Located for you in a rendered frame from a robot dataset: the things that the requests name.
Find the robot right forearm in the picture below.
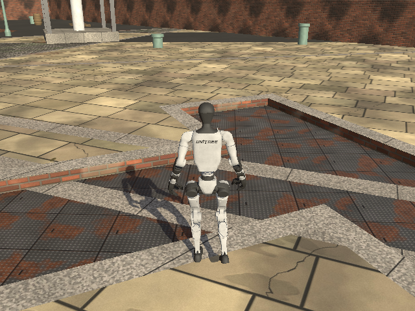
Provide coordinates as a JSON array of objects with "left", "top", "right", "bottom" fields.
[{"left": 233, "top": 156, "right": 246, "bottom": 180}]

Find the right robot thigh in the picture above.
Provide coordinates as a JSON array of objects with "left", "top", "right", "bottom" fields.
[{"left": 215, "top": 180, "right": 230, "bottom": 222}]

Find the right robot hand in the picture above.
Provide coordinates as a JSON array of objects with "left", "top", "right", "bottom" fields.
[{"left": 231, "top": 178, "right": 247, "bottom": 191}]

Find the robot left forearm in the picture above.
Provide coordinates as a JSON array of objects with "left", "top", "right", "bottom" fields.
[{"left": 169, "top": 158, "right": 182, "bottom": 184}]

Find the robot right upper arm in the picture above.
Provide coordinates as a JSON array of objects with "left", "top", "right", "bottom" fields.
[{"left": 220, "top": 130, "right": 239, "bottom": 166}]

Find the right robot foot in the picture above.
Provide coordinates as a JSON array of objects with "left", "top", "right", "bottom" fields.
[{"left": 219, "top": 253, "right": 229, "bottom": 264}]

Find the robot left upper arm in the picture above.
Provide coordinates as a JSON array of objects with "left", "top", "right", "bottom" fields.
[{"left": 176, "top": 131, "right": 193, "bottom": 167}]

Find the left robot hand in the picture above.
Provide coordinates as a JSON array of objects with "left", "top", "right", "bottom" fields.
[{"left": 168, "top": 182, "right": 183, "bottom": 196}]

